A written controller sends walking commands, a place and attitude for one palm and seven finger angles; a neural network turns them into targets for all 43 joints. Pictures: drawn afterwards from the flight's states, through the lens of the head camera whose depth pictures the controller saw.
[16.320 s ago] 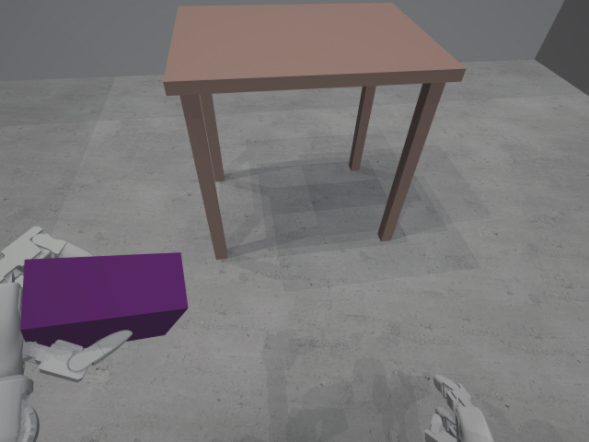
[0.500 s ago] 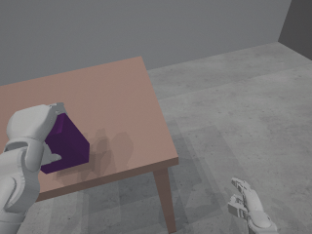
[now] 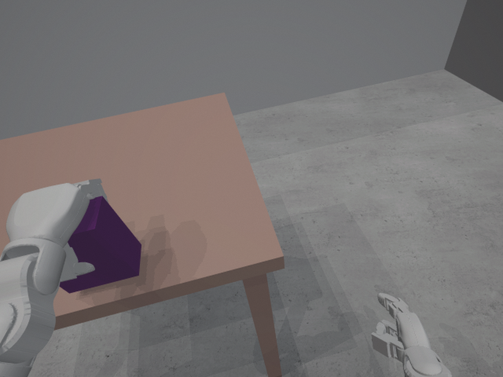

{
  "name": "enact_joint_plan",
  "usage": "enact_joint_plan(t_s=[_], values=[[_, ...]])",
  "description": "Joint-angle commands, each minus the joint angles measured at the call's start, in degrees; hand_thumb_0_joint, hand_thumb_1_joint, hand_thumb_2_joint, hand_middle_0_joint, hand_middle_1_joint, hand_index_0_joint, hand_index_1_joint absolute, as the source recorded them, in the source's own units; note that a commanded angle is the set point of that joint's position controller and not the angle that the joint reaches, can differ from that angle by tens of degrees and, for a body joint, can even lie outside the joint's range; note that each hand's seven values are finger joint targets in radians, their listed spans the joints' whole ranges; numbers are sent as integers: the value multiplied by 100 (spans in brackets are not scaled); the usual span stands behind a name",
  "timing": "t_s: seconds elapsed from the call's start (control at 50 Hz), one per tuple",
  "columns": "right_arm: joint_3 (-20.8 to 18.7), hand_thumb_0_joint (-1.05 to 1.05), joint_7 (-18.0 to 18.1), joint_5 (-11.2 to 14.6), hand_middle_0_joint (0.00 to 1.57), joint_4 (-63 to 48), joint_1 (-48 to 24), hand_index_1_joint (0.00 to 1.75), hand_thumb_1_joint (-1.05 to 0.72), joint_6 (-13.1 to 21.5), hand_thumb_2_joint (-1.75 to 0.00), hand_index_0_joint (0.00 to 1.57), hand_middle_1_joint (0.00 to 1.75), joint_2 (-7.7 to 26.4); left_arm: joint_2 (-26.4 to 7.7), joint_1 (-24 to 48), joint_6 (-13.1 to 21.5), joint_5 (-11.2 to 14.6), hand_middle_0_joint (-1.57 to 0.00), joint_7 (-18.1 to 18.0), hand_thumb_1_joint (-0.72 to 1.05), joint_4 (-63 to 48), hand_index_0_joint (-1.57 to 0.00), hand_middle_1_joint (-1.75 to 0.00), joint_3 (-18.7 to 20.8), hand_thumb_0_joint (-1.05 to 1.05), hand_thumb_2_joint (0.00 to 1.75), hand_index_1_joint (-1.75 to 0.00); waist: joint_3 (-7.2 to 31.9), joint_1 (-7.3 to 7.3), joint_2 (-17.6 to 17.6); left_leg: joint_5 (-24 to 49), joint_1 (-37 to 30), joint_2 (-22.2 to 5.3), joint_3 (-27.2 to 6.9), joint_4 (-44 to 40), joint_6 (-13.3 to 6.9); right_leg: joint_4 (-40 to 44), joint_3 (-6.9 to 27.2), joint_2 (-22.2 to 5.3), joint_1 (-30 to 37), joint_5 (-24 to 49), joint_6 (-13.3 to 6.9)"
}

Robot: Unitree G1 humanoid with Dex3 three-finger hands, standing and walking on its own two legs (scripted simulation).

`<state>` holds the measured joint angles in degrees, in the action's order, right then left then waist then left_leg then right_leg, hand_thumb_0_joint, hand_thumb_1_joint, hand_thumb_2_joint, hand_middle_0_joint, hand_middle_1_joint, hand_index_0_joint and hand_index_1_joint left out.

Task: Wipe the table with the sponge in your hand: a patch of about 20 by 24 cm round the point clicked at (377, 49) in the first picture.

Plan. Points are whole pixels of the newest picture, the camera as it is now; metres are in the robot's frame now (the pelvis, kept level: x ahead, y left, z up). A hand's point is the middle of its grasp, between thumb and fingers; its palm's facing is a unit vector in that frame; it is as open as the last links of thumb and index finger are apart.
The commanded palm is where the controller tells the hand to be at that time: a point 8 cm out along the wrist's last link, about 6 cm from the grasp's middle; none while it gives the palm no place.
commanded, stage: move the sponge above the wiping area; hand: left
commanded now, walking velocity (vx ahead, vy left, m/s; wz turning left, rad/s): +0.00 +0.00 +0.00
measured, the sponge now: (93, 255) +0.24 +0.30 +0.10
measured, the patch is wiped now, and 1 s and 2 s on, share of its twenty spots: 0.00 0.00 0.00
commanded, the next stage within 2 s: lower the sponge onto the table in 1.04 s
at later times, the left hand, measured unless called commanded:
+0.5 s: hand (60, 229) +0.24 +0.31 +0.17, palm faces +0.11 -0.04 -0.99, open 10.1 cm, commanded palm +0.20 +0.30 +0.24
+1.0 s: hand (68, 226) +0.24 +0.30 +0.17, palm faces +0.10 -0.04 -0.99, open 10.1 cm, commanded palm +0.20 +0.30 +0.24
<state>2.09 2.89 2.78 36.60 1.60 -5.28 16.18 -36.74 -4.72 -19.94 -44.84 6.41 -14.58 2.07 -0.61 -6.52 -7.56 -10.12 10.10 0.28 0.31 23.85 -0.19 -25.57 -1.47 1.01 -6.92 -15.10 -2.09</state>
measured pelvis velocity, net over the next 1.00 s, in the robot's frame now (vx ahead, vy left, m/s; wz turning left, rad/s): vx -0.01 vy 0.01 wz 0.00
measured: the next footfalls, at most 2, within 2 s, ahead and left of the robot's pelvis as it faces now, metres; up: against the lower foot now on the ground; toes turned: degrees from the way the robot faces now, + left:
none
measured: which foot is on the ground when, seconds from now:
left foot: down 0.00-1.00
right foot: down 0.00-1.00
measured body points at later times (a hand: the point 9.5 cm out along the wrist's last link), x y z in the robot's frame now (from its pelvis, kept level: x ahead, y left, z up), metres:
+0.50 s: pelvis +0.00 +0.01 +0.00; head -0.02 -0.04 +0.45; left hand +0.23 +0.31 +0.22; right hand +0.24 -0.19 -0.09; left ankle +0.03 +0.12 -0.74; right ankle -0.01 -0.10 -0.74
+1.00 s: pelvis -0.01 +0.01 +0.00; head -0.02 -0.05 +0.45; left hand +0.23 +0.29 +0.23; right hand +0.25 -0.18 -0.08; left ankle +0.03 +0.12 -0.74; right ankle -0.01 -0.10 -0.74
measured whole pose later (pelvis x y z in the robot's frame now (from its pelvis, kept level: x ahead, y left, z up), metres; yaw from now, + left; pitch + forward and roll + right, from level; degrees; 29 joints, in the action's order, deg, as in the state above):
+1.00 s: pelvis -0.01 +0.01 +0.00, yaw +0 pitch -4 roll +0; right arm 3.3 2.6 2.7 36.6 0.0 -6.2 15.8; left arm -36.7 -0.7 -22.6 -45.4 8.7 -15.2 0.8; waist -0.8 -6.8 -7.7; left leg -8.8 9.8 0.8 0.4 22.7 -0.8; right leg -24.4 -1.3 0.5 -6.5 -13.7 -1.4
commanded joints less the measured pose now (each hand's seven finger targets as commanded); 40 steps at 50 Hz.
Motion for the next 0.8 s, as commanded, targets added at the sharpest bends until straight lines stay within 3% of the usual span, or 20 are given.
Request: enact_joint_plan(t_s=[0.0,0.06,0.1,0.16,0.18,0.24,0.26,0.28,0.34,0.36,0.38,0.46,0.48,0.56,0.6,0.66,0.68,0.74,0.76,0.78], values=[[-162,0,64,0,20,-989,-1227,30,-90,304,-90,20,30,503,-1633,1487,68,-148,-120,-256,10,-888,-120,-160,1137,0,130,-160,1092,2,399,922,-385,198,-51,-183,-237,496,339,-3,125,1050,-43],[-122,0,109,22,20,-972,-1399,30,-90,314,-90,20,30,516,-1824,1750,57,-188,-120,-236,10,-694,-120,-160,1231,0,130,-160,936,-7,338,727,-343,223,-100,-214,-219,589,480,56,-7,740,-97],[-143,0,118,11,20,-952,-1246,30,-90,341,-90,20,30,495,-1511,1977,148,-175,-120,-211,10,-693,-120,-160,889,0,130,-160,1047,77,317,731,-449,210,-56,-232,-234,593,301,4,15,763,-42],[-111,0,123,22,20,-987,-1462,30,-90,358,-90,20,30,479,-1666,1974,169,-205,-120,-169,10,-863,-120,-160,1015,0,130,-160,1096,0,101,778,-471,248,-127,-248,-229,593,442,64,66,771,-121],[-126,0,115,-7,20,-983,-1277,30,-90,380,-90,20,30,464,-1469,1987,220,-187,-120,-179,10,-902,-120,-160,854,0,130,-160,1253,43,224,863,-508,205,-85,-245,-231,525,269,-8,157,880,-77],[-170,0,76,-35,20,-990,-1240,30,-90,333,-90,20,30,494,-1682,1592,232,-187,-120,-187,10,-1008,-120,-160,1148,0,130,-160,1300,-66,296,1069,-490,203,-120,-254,-232,482,278,-3,304,1162,-86],[-125,0,61,-9,20,-1022,-1451,30,-90,338,-90,20,30,480,-1788,1512,152,-172,-120,-197,10,-1012,-120,-160,1299,0,130,-160,1163,-126,167,1029,-408,215,-163,-244,-211,495,463,56,243,1075,-160],[-134,0,49,-28,20,-989,-1290,30,-90,325,-90,20,30,470,-1595,1581,151,-170,-120,-217,10,-1011,-120,-160,1127,0,130,-160,1228,-44,284,1070,-421,169,-79,-242,-208,451,286,-17,284,1137,-100],[-173,0,30,-22,20,-987,-1255,30,-90,265,-90,20,30,521,-1766,1412,46,-130,-120,-254,10,-852,-120,-160,1328,0,130,-160,1156,-116,366,972,-333,165,-111,-287,-197,473,288,-4,276,1051,-86],[-130,0,34,6,20,-1016,-1473,30,-90,268,-90,20,30,513,-1871,1350,-49,-132,-120,-248,10,-855,-120,-160,1448,0,130,-160,1049,-164,264,923,-286,190,-155,-274,-186,502,468,64,201,941,-149],[-124,0,29,7,20,-1002,-1321,30,-90,253,-90,20,30,504,-1629,1561,-56,-141,-120,-240,10,-915,-120,-160,1160,0,130,-160,1098,-40,370,926,-310,165,-86,-284,-191,477,272,3,203,940,-84],[-114,0,44,38,20,-1059,-1537,30,-90,286,-90,20,30,480,-1562,1388,-125,-117,-120,-146,10,-1136,-120,-160,1102,0,130,-160,1087,-86,273,886,-402,190,-169,-286,-206,506,398,94,109,866,-130],[-121,0,45,14,20,-1038,-1375,30,-90,299,-90,20,30,486,-1395,1517,-96,-126,-120,-131,10,-1203,-120,-160,890,0,130,-160,1166,3,351,921,-431,162,-105,-276,-211,475,249,10,147,935,-72],[-100,0,62,20,20,-1033,-1540,30,-90,294,-90,20,30,483,-1625,1517,-108,-212,-120,-109,10,-1348,-120,-160,1068,0,130,-160,1039,-59,224,847,-436,184,-206,-320,-207,521,413,117,66,786,-146],[-123,0,51,-11,20,-994,-1343,30,-90,297,-90,20,30,462,-1408,1775,-33,-230,-120,-155,10,-1390,-120,-160,837,0,130,-160,1125,-1,261,835,-513,156,-204,-378,-200,518,219,73,106,727,-99],[-76,0,63,8,20,-975,-1563,30,-90,275,-90,20,30,471,-1668,1886,-133,-300,-120,-225,10,-1160,-120,-160,1067,0,130,-160,950,-81,218,681,-394,182,-247,-431,-180,577,413,144,54,508,-184],[-82,0,58,-7,20,-958,-1415,30,-90,271,-90,20,30,459,-1454,2075,-129,-292,-120,-243,10,-1043,-120,-160,846,0,130,-160,985,-14,314,625,-384,151,-175,-450,-173,573,233,53,77,453,-120],[-104,0,81,10,20,-886,-1435,30,-90,223,-90,20,30,514,-1534,2304,-209,-310,-120,-214,10,-626,-120,-160,814,0,130,-160,925,-20,377,451,-361,178,-192,-518,-174,653,247,68,42,305,-111],[-54,0,84,46,20,-919,-1634,30,-90,239,-90,20,30,495,-1643,2459,-270,-371,-120,-196,10,-717,-120,-160,875,0,130,-160,972,-42,117,427,-384,192,-214,-507,-167,633,416,134,1,246,-191],[-58,0,69,17,20,-955,-1524,30,-90,263,-90,20,30,473,-1391,2458,-239,-311,-120,-174,10,-844,-120,-160,653,0,130,-160,1171,-29,154,570,-431,189,-174,-471,-169,580,255,45,158,404,-144]])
